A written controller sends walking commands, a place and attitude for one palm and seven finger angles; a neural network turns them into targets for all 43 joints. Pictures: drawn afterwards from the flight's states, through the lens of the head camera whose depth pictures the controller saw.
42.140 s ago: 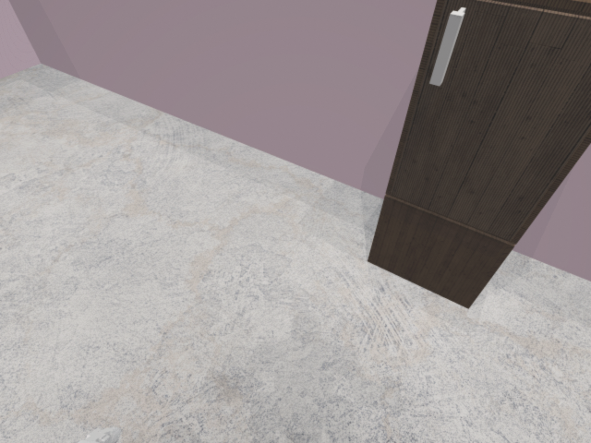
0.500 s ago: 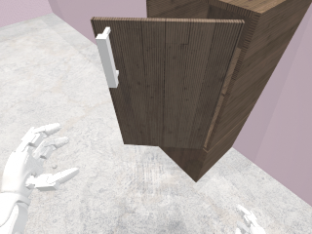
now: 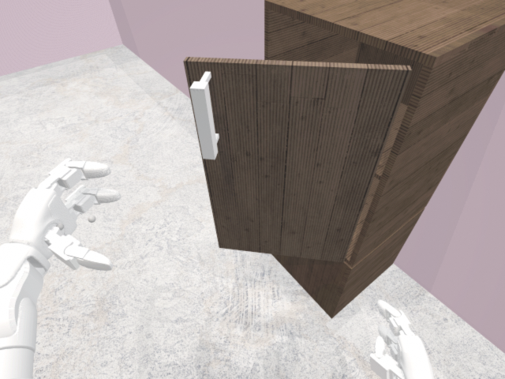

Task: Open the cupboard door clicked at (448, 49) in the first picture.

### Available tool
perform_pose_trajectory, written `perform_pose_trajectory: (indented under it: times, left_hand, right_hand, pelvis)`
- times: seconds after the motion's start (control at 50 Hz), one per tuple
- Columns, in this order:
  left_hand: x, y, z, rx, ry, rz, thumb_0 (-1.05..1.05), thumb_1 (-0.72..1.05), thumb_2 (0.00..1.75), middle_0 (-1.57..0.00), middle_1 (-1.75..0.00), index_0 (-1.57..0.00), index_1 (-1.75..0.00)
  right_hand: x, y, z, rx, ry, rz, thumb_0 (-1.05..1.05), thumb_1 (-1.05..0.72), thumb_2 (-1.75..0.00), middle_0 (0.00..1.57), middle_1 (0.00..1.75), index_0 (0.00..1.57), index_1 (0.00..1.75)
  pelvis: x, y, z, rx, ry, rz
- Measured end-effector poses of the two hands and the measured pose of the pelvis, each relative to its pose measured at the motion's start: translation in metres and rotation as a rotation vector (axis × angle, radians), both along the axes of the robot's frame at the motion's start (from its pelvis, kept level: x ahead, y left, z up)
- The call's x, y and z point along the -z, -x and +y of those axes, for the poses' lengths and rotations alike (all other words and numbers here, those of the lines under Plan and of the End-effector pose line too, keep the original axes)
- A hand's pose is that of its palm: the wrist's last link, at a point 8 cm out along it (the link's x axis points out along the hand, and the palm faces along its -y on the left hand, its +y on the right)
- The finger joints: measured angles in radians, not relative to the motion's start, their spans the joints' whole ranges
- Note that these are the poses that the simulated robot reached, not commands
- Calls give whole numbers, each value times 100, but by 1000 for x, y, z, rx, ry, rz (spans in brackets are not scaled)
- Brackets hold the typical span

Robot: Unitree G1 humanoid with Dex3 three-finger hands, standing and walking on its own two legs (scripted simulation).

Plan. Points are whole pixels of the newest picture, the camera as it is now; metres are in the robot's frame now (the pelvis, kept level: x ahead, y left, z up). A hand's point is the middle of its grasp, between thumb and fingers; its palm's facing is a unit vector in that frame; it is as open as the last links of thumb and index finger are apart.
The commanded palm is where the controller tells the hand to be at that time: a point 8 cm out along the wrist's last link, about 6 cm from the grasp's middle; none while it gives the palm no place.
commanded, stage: raise the hand with hooked fingers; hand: left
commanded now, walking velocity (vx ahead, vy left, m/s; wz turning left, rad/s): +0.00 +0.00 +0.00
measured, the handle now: (208, 116) +0.52 +0.15 +0.16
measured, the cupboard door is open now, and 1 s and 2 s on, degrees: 44 44 44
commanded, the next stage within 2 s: move the hooked fingers beside the handle in 0.70 s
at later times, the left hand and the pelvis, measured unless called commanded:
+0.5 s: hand (90, 191) +0.30 +0.26 +0.18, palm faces +0.04 -1.00 -0.05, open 14.0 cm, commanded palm +0.27 +0.30 +0.19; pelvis +0.00 -0.01 +0.00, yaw -1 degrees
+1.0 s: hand (96, 189) +0.31 +0.26 +0.18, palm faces +0.04 -1.00 -0.06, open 14.0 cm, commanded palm +0.28 +0.30 +0.19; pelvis +0.00 -0.01 +0.00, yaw +0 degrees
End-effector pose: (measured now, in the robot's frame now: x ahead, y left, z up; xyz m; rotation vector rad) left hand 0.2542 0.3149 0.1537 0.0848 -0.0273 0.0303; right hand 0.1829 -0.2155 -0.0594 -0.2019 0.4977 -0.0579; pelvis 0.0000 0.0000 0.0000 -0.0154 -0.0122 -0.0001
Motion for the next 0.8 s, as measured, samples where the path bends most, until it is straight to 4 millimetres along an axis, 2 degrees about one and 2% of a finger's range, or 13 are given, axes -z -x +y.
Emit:
perform_pose_trajectory:
  times: [0.06,0.16,0.22,0.34,0.44,0.52,0.6,0.7,0.8]
  left_hand:
    - [-10,-3,2,-8,-6,-21,-1,-48,31,-30,-119,-30,-118]
    - [-38,-10,13,-37,-8,-108,-1,-49,30,-30,-120,-30,-119]
    - [-46,-19,18,-37,-2,-90,-1,-49,30,-30,-120,-30,-120]
    - [-32,-31,9,14,11,19,-1,-50,30,-30,-120,-30,-120]
    - [-26,-26,-3,25,27,-24,-1,-49,30,-30,-120,-30,-120]
    - [-31,-21,1,-16,30,-69,-1,-50,30,-31,-120,-30,-120]
    - [-32,-21,6,-42,22,-43,-1,-50,30,-30,-120,-30,-120]
    - [-31,-22,1,-11,5,-5,-1,-50,30,-30,-120,-30,-120]
    - [-35,-20,-1,0,13,-41,-1,-50,30,-30,-120,-30,-120]
  right_hand:
    - [3,4,0,-2,-1,28,1,-90,-90,20,30,20,30]
    - [7,12,-5,5,4,65,1,-90,-90,21,30,20,30]
    - [9,16,-11,15,6,81,1,-90,-90,21,30,20,30]
    - [10,21,-26,46,10,93,1,-90,-90,20,30,20,30]
    - [5,21,-32,62,21,80,1,-90,-90,20,30,20,30]
    - [1,18,-32,57,26,64,1,-90,-90,20,30,20,30]
    - [1,15,-29,48,19,56,1,-90,-90,20,30,20,30]
    - [3,12,-24,39,7,54,1,-90,-90,20,30,20,30]
    - [4,11,-20,35,-5,51,1,-90,-90,20,30,20,30]
  pelvis:
    - [-2,-1,-2,1,-1,-3]
    - [-4,-2,-5,0,-2,-10]
    - [-5,-1,-6,-2,-3,-11]
    - [-5,1,-7,8,-8,6]
    - [-4,-1,-9,19,-10,3]
    - [-5,-1,-11,18,-9,-8]
    - [-5,1,-12,12,-8,-12]
    - [-5,3,-11,9,-9,-10]
    - [-5,1,-11,12,-10,-8]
